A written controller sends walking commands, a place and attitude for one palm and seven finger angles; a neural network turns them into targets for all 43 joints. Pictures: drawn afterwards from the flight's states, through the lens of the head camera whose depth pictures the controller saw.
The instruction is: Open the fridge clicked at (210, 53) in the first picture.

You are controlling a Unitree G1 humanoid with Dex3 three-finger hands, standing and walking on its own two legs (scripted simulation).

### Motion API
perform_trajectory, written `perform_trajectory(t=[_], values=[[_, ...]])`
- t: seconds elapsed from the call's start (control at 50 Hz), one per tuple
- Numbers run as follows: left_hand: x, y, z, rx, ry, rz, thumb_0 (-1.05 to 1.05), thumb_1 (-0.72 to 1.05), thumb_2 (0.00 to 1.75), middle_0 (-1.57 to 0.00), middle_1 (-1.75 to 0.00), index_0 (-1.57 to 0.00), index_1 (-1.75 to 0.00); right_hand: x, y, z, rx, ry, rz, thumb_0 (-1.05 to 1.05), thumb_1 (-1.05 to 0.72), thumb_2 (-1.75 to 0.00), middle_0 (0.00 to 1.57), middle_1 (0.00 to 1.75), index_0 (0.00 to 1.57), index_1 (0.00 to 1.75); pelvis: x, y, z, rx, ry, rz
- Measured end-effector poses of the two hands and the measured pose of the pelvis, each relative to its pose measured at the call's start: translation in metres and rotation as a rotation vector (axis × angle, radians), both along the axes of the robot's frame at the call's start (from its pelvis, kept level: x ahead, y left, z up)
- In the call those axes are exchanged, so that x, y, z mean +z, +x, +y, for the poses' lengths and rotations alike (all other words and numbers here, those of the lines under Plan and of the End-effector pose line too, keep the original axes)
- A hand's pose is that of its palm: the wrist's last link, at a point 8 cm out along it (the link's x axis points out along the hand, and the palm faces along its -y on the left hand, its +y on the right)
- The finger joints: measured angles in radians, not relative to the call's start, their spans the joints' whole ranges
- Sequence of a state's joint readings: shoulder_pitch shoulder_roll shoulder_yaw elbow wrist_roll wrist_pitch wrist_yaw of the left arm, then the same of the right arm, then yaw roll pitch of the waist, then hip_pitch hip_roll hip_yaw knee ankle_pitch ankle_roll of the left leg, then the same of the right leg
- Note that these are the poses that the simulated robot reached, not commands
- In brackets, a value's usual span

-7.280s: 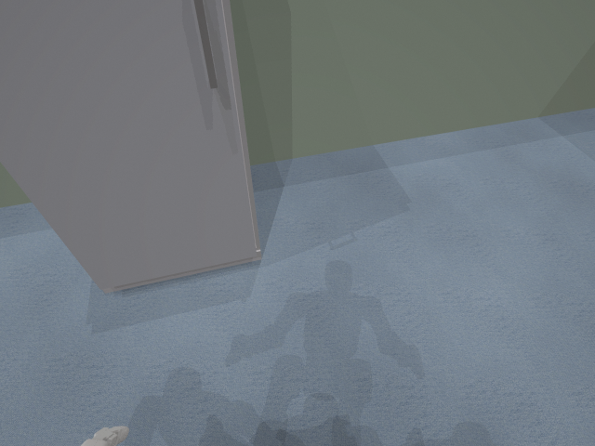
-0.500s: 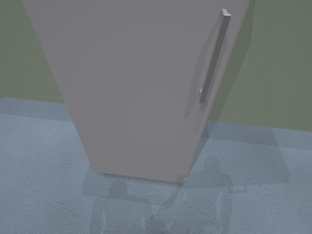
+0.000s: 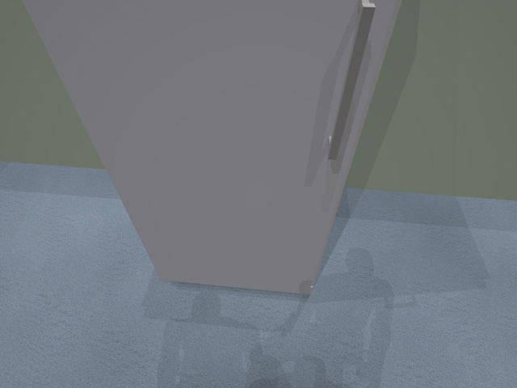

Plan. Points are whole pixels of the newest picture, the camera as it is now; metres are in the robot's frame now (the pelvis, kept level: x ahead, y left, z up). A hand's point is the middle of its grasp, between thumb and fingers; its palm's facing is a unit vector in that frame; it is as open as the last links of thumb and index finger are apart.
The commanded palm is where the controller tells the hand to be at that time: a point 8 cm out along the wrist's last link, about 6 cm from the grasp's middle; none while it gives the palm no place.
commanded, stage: come to a stop and stand still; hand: right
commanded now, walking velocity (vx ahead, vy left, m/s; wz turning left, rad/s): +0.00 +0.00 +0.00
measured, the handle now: (345, 89) +0.55 -0.10 +0.20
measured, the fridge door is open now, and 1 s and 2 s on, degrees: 0 0 0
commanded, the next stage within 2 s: look again from close up in 0.54 s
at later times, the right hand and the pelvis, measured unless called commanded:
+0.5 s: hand out of the picture -0.04 -0.24 -0.18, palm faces +0.05 +0.97 -0.24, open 7.4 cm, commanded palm none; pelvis -0.03 -0.04 +0.00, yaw -1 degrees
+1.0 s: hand out of the picture -0.03 -0.21 -0.18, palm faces +0.04 +0.98 -0.18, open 7.4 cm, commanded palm none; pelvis -0.03 -0.03 +0.00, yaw -2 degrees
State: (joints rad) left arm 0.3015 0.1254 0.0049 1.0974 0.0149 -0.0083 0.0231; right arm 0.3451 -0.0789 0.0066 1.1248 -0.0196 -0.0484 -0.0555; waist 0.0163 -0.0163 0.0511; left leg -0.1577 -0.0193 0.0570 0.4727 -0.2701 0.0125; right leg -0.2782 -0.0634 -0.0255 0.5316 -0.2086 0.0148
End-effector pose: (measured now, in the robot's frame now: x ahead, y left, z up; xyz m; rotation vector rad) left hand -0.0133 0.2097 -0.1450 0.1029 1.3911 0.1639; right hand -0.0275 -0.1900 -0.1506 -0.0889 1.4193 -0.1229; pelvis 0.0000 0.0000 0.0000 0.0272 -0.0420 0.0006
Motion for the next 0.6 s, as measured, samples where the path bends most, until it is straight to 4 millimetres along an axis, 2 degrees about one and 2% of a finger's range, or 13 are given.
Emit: perform_trajectory(t=[0.08,0.18,0.34,0.46,0.6], values=[[0.005,0.018,0.003,-0.021,0.048,-0.085,0.02,0.93,0.9,-0.2,-0.3,-0.2,-0.3,-0.006,0.004,-0.019,-0.005,-0.006,-0.041,0.01,-0.91,-0.9,0.2,0.3,0.2,0.3,-0.003,-0.003,-0.011,-0.008,-0.006,-0.018],[0.011,0.035,-0.003,-0.056,0.07,-0.158,0.02,0.93,0.9,-0.2,-0.3,-0.2,-0.3,-0.006,0.011,-0.048,-0.002,-0.034,-0.099,0.01,-0.91,-0.9,0.2,0.3,0.2,0.3,-0.005,-0.011,-0.025,-0.016,-0.003,-0.015],[0.017,0.042,-0.015,-0.093,0.068,-0.197,0.01,0.91,0.9,-0.2,-0.3,-0.2,-0.3,0.002,0.006,-0.087,0.003,-0.089,-0.126,0.01,-0.91,-0.9,0.2,0.3,0.2,0.3,-0.003,-0.021,-0.038,-0.023,-0.003,0.003],[0.017,0.036,-0.015,-0.106,0.064,-0.179,0.01,0.91,0.9,-0.2,-0.3,-0.2,-0.3,0.007,-0.013,-0.099,-0.001,-0.11,-0.094,0.01,-0.91,-0.9,0.19,0.3,0.2,0.3,-0.002,-0.026,-0.04,-0.025,-0.004,0.009],[0.016,0.024,-0.006,-0.104,0.073,-0.138,0.01,0.9,0.9,-0.2,-0.3,-0.2,-0.3,0.008,-0.032,-0.095,-0.007,-0.103,-0.044,0.01,-0.91,-0.9,0.19,0.3,0.2,0.3,-0.001,-0.029,-0.039,-0.027,-0.006,0.013]])
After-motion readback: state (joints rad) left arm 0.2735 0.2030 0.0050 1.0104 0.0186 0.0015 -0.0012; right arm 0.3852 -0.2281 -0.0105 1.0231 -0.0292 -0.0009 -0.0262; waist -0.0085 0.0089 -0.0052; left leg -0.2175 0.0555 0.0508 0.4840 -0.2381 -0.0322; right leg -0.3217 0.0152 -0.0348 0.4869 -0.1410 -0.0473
